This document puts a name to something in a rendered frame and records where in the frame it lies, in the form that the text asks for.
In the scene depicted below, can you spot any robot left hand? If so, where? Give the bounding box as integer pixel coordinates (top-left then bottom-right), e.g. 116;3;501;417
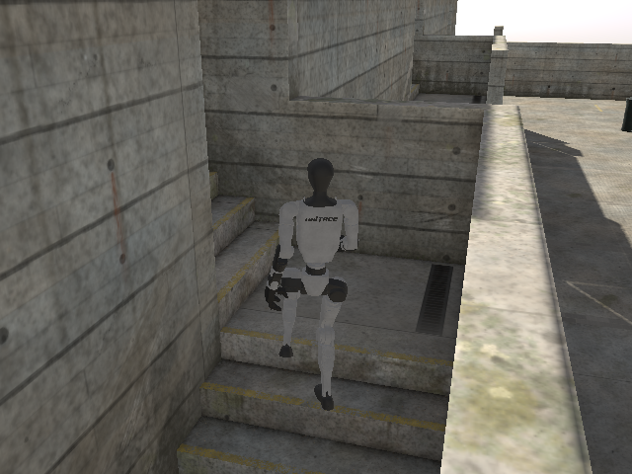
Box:
265;286;288;311

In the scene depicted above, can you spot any left robot shin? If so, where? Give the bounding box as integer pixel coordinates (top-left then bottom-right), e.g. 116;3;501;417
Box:
282;292;297;346

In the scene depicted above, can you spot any left robot forearm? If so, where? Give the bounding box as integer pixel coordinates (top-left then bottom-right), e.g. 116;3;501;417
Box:
267;244;288;290

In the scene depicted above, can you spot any right robot upper arm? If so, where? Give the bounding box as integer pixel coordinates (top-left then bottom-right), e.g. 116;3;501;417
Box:
339;199;358;250

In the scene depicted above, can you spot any left robot upper arm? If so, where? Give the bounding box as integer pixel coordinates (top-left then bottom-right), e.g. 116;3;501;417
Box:
278;200;299;259

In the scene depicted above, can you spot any right robot forearm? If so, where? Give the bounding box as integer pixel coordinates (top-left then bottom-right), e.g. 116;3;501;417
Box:
339;239;358;252

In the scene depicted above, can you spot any robot left thigh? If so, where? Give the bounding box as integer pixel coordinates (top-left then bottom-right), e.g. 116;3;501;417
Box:
280;268;301;299

